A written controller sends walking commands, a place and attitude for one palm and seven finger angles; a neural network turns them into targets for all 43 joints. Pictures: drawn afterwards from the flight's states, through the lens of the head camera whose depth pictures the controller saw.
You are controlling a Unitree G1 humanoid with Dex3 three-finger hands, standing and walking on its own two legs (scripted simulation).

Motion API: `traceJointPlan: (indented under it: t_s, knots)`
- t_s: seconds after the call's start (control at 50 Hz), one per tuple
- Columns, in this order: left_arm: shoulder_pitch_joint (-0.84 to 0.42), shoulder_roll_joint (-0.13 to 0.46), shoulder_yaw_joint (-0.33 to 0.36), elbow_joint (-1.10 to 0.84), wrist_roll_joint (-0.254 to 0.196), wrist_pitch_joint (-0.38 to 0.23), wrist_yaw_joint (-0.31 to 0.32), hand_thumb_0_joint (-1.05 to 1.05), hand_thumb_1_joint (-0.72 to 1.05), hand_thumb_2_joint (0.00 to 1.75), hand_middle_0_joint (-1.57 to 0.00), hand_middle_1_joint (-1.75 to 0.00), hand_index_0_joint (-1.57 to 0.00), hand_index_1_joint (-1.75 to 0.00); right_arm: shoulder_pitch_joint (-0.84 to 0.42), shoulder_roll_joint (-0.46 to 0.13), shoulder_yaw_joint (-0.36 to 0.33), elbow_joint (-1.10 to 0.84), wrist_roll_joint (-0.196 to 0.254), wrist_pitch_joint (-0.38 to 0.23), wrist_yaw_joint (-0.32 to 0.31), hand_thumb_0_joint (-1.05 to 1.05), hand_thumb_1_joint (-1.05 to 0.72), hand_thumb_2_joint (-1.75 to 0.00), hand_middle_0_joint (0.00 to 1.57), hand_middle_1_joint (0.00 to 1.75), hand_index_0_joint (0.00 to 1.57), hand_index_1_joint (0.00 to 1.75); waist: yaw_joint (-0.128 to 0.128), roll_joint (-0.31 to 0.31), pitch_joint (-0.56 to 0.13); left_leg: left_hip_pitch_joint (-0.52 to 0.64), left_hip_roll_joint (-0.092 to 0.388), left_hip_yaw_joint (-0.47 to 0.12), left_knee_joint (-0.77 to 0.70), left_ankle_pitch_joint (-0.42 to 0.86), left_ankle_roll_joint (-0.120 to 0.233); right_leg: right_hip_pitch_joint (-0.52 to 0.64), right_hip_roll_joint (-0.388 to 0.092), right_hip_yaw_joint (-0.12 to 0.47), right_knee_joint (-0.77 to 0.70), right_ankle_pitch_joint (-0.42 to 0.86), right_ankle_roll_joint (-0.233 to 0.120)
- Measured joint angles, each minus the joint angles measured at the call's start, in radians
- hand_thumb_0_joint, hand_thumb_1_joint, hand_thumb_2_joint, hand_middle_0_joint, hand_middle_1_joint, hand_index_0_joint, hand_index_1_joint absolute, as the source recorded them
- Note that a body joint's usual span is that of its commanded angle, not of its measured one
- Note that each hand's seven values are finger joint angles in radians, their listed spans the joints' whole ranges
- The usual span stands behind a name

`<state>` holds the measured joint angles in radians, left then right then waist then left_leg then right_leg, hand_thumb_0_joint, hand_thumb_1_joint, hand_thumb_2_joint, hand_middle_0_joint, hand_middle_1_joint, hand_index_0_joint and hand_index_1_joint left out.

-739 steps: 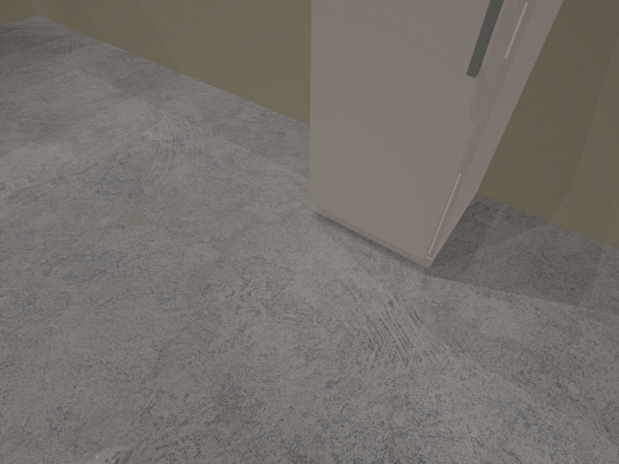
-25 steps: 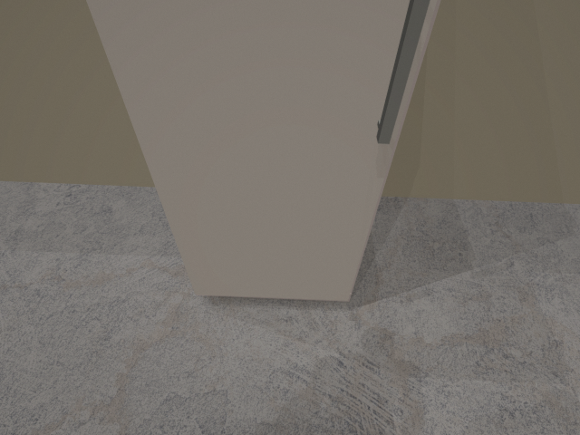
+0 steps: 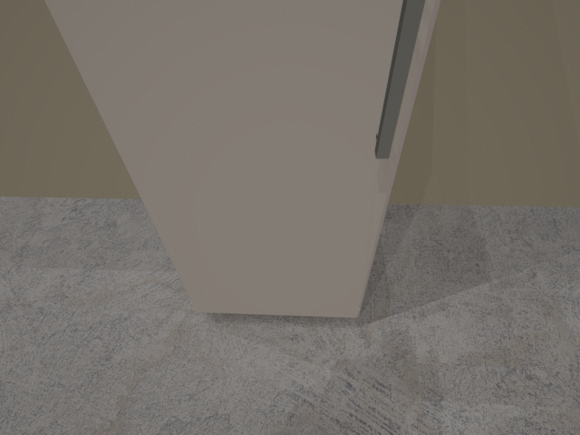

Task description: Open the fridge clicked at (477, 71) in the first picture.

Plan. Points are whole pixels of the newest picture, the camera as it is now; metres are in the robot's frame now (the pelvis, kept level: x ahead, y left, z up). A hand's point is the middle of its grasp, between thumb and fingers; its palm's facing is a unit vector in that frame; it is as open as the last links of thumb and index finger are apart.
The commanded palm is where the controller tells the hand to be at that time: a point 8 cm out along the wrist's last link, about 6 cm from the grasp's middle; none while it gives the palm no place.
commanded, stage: shuffle to correct the standing spot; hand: right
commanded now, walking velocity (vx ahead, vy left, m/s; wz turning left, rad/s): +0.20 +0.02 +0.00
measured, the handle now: (394, 76) +0.58 -0.13 +0.22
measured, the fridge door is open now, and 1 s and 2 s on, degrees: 0 0 0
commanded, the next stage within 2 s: come to a stop and stand still in 0.22 s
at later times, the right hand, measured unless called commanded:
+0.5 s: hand (394, 390) +0.24 -0.15 -0.17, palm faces +0.07 +0.98 -0.20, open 7.3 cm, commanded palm none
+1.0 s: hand out of the picture +0.16 -0.16 -0.16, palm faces +0.07 +0.95 -0.29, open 7.4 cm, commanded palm none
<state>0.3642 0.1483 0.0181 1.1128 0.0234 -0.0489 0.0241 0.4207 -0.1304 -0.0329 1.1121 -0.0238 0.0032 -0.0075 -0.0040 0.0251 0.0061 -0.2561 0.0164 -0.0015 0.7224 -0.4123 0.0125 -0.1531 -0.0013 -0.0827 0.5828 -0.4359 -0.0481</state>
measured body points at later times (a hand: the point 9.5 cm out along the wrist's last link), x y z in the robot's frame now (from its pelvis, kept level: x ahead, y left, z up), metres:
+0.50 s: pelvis +0.15 +0.02 +0.00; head +0.19 +0.02 +0.45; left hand +0.12 +0.24 -0.16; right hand +0.24 -0.21 -0.15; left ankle +0.20 +0.11 -0.73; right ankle +0.12 -0.09 -0.69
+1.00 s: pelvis +0.13 +0.04 +0.00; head +0.16 +0.06 +0.44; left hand +0.23 +0.27 -0.16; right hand +0.15 -0.21 -0.14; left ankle +0.12 +0.15 -0.73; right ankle +0.20 -0.10 -0.72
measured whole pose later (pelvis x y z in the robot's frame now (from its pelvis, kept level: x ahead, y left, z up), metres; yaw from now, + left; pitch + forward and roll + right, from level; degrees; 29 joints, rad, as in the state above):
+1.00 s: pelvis +0.13 +0.04 +0.00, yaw -2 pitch -1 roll -1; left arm 0.12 0.19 0.06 0.98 0.01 0.04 0.02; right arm 0.25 -0.18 -0.04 0.98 -0.03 0.03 -0.03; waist -0.01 -0.04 0.09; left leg -0.23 0.03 0.04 0.62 -0.35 0.00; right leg -0.40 -0.07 -0.08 0.65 -0.31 0.02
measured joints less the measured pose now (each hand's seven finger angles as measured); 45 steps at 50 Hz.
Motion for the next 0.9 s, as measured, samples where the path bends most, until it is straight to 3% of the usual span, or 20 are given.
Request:
traceJointPlan:
  t_s: [0.06, 0.12, 0.18, 0.26, 0.3, 0.34, 0.38, 0.42, 0.48, 0.58, 0.6, 0.66, 0.7, 0.78, 0.84, 0.9]
  knots:
    - [0.033, -0.018, -0.011, -0.008, 0.004, -0.028, 0.016, 0.00, 0.91, 0.90, -0.20, -0.30, -0.20, -0.30, -0.036, -0.003, -0.001, 0.005, -0.005, 0.007, 0.000, 0.01, -0.91, -0.90, 0.20, 0.30, 0.20, 0.30, 0.027, -0.008, 0.019, -0.116, -0.001, 0.041, 0.270, -0.051, 0.013, 0.059, -0.001, -0.002, -0.066, 0.010, -0.006]
    - [0.077, -0.046, -0.023, 0.007, 0.004, -0.033, 0.021, 0.00, 0.91, 0.90, -0.20, -0.30, -0.20, -0.30, -0.104, -0.016, -0.011, -0.028, -0.002, 0.003, 0.010, 0.01, -0.91, -0.90, 0.20, 0.30, 0.20, 0.30, 0.039, -0.010, 0.042, -0.216, 0.018, 0.076, 0.351, 0.001, 0.007, 0.118, 0.002, 0.010, -0.155, 0.036, -0.004]
    - [0.118, -0.070, -0.029, 0.032, 0.002, -0.031, 0.023, 0.00, 0.91, 0.90, -0.20, -0.30, -0.20, -0.30, -0.179, -0.044, -0.023, -0.064, -0.002, 0.005, 0.012, 0.02, -0.94, -0.90, 0.20, 0.30, 0.20, 0.30, 0.043, -0.015, 0.066, -0.278, 0.037, 0.099, 0.273, 0.085, 0.004, 0.174, 0.003, 0.018, -0.232, 0.053, 0.005]
    - [0.152, -0.077, -0.028, 0.062, 0.001, -0.017, 0.023, 0.00, 0.91, 0.90, -0.21, -0.30, -0.20, -0.30, -0.270, -0.059, -0.023, -0.115, 0.006, -0.011, 0.021, 0.02, -0.94, -0.90, 0.20, 0.30, 0.20, 0.30, 0.049, -0.040, 0.105, -0.259, 0.025, 0.135, 0.018, 0.155, 0.025, 0.228, -0.005, 0.024, -0.251, 0.023, 0.022]
    - [0.170, -0.074, -0.021, 0.076, -0.005, -0.006, 0.018, 0.00, 0.91, 0.90, -0.21, -0.30, -0.21, -0.30, -0.293, -0.063, -0.021, -0.134, 0.005, -0.032, 0.021, 0.02, -0.93, -0.90, 0.20, 0.30, 0.20, 0.30, 0.048, -0.046, 0.111, -0.192, 0.007, 0.149, -0.111, 0.226, 0.043, 0.220, -0.011, 0.026, -0.151, -0.033, 0.029]
    - [0.171, -0.070, -0.013, 0.084, -0.015, 0.013, 0.010, 0.00, 0.91, 0.90, -0.21, -0.30, -0.21, -0.30, -0.308, -0.064, -0.024, -0.143, 0.005, -0.058, 0.012, 0.01, -0.93, -0.90, 0.20, 0.30, 0.20, 0.30, 0.048, -0.038, 0.111, -0.160, 0.016, 0.150, -0.108, 0.246, 0.071, 0.106, -0.014, 0.030, 0.164, -0.084, 0.032]
    - [0.134, -0.050, 0.003, 0.078, -0.017, 0.032, 0.008, 0.00, 0.91, 0.90, -0.21, -0.30, -0.21, -0.30, -0.315, -0.045, -0.022, -0.140, 0.013, -0.059, 0.001, 0.01, -0.92, -0.90, 0.20, 0.30, 0.20, 0.30, 0.053, -0.062, 0.120, -0.125, 0.005, 0.174, -0.085, 0.191, 0.063, -0.031, -0.031, 0.053, 0.477, -0.082, 0.026]
    - [0.083, -0.030, 0.013, 0.056, -0.012, 0.046, 0.009, 0.00, 0.91, 0.90, -0.21, -0.30, -0.20, -0.30, -0.307, -0.028, -0.017, -0.133, 0.013, -0.046, -0.010, 0.01, -0.92, -0.90, 0.20, 0.30, 0.20, 0.30, 0.052, -0.069, 0.114, -0.089, -0.003, 0.182, -0.115, 0.176, 0.051, -0.145, -0.051, 0.046, 0.592, -0.049, 0.030]
    - [0.001, -0.012, 0.021, 0.000, -0.012, 0.051, 0.012, 0.00, 0.91, 0.90, -0.20, -0.30, -0.20, -0.30, -0.292, -0.009, -0.010, -0.116, 0.004, -0.024, -0.025, 0.00, -0.92, -0.90, 0.20, 0.30, 0.20, 0.30, 0.055, -0.058, 0.101, -0.055, -0.006, 0.180, -0.165, 0.189, 0.041, -0.232, -0.080, 0.030, 0.459, -0.029, 0.050]
    - [-0.109, -0.007, 0.031, -0.072, -0.011, 0.044, 0.011, 0.00, 0.92, 0.90, -0.20, -0.30, -0.20, -0.30, -0.283, -0.026, -0.017, -0.125, 0.003, -0.005, -0.026, -0.01, -0.95, -0.90, 0.20, 0.30, 0.20, 0.30, 0.026, -0.037, 0.101, -0.050, 0.006, 0.165, -0.122, 0.148, 0.027, -0.228, -0.085, 0.012, 0.145, 0.114, 0.082]
    - [-0.125, -0.004, 0.034, -0.080, -0.009, 0.046, 0.012, 0.00, 0.92, 0.90, -0.20, -0.30, -0.20, -0.30, -0.277, -0.028, -0.017, -0.126, 0.004, 0.001, -0.024, -0.01, -0.94, -0.90, 0.20, 0.30, 0.20, 0.30, 0.021, -0.037, 0.102, -0.051, 0.009, 0.163, -0.099, 0.132, 0.021, -0.210, -0.083, 0.007, 0.096, 0.166, 0.081]
    - [-0.164, -0.003, 0.039, -0.097, -0.002, 0.053, 0.014, 0.00, 0.94, 0.90, -0.20, -0.30, -0.20, -0.30, -0.263, -0.042, -0.023, -0.126, 0.009, 0.029, -0.024, -0.01, -0.93, -0.90, 0.20, 0.30, 0.20, 0.30, -0.001, -0.004, 0.100, -0.068, 0.033, 0.127, -0.016, 0.044, -0.005, -0.186, -0.059, -0.023, 0.085, 0.156, 0.034]
    - [-0.186, -0.002, 0.033, -0.113, 0.004, 0.052, 0.014, 0.00, 0.94, 0.90, -0.20, -0.30, -0.20, -0.30, -0.256, -0.049, -0.027, -0.127, 0.010, 0.046, -0.028, 0.00, -0.93, -0.90, 0.20, 0.30, 0.20, 0.30, -0.007, -0.004, 0.097, -0.113, 0.011, 0.075, 0.149, -0.078, -0.015, -0.178, -0.057, -0.030, 0.057, 0.160, 0.019]
    - [-0.230, 0.001, 0.025, -0.139, 0.009, 0.057, 0.015, 0.00, 0.93, 0.90, -0.20, -0.30, -0.20, -0.30, -0.240, -0.063, -0.035, -0.134, 0.007, 0.048, -0.029, 0.00, -0.92, -0.90, 0.20, 0.30, 0.20, 0.30, -0.014, -0.019, 0.101, -0.154, -0.021, 0.022, 0.354, -0.117, -0.033, -0.174, -0.063, -0.028, -0.016, 0.214, 0.020]
    - [-0.255, 0.004, 0.024, -0.152, 0.008, 0.059, 0.012, 0.00, 0.92, 0.90, -0.20, -0.30, -0.20, -0.30, -0.221, -0.071, -0.035, -0.139, 0.007, 0.049, -0.027, 0.00, -0.91, -0.90, 0.20, 0.30, 0.20, 0.30, -0.018, -0.025, 0.102, -0.135, -0.018, 0.012, 0.324, -0.121, -0.046, -0.178, -0.070, -0.035, -0.050, 0.245, 0.029]
    - [-0.267, 0.013, 0.029, -0.156, 0.006, 0.063, 0.008, 0.00, 0.92, 0.90, -0.21, -0.30, -0.21, -0.30, -0.206, -0.070, -0.029, -0.140, 0.008, 0.051, -0.022, 0.00, -0.91, -0.90, 0.20, 0.30, 0.20, 0.30, -0.015, -0.041, 0.101, -0.073, -0.002, 0.020, 0.160, -0.111, -0.043, -0.188, -0.081, -0.038, -0.057, 0.264, 0.042]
